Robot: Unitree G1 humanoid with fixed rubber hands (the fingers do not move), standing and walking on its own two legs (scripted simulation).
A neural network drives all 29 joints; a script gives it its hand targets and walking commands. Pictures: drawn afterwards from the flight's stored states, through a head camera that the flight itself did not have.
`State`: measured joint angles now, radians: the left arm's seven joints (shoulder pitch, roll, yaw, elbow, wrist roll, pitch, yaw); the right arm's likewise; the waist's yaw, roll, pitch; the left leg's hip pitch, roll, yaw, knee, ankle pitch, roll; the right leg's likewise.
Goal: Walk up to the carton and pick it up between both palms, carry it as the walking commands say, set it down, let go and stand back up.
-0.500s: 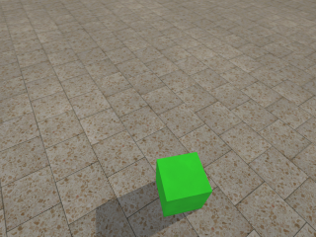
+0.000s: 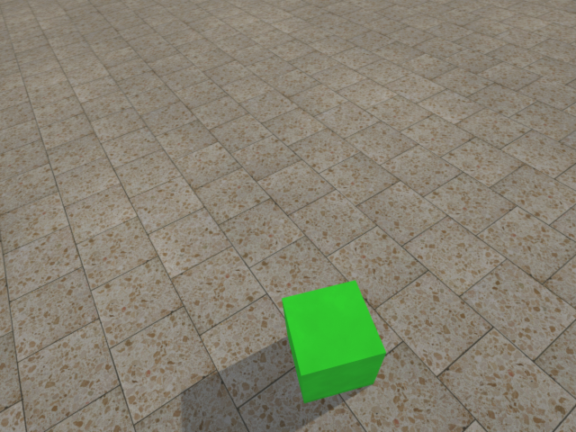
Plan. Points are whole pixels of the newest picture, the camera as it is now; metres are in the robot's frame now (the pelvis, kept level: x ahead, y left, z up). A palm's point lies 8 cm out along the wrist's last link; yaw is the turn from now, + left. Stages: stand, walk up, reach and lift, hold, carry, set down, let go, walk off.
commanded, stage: walk up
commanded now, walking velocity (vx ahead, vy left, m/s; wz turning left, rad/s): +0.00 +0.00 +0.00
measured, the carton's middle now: (329, 342) +0.49 -0.06 -0.64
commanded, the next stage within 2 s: stand in 1.28 s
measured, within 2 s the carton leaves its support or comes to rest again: neither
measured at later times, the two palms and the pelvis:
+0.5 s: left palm out of the picture +0.01 +0.23 -0.15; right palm out of the picture +0.01 -0.21 -0.15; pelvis +0.03 +0.01 +0.00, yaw -1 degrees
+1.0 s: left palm out of the picture +0.05 +0.12 -0.13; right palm out of the picture +0.12 -0.39 -0.14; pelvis +0.05 -0.12 +0.00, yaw +11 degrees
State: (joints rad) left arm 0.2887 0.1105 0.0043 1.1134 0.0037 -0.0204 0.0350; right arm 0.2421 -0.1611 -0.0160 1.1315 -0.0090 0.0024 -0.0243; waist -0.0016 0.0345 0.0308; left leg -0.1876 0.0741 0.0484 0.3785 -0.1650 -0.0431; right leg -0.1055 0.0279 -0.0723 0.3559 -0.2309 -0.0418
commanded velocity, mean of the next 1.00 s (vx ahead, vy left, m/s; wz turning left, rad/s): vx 0.02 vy -0.10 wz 0.13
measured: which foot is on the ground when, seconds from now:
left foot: down 0.00-0.84, up 0.86-1.00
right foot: down 0.00-0.52, up 0.54-0.82, down 0.84-1.00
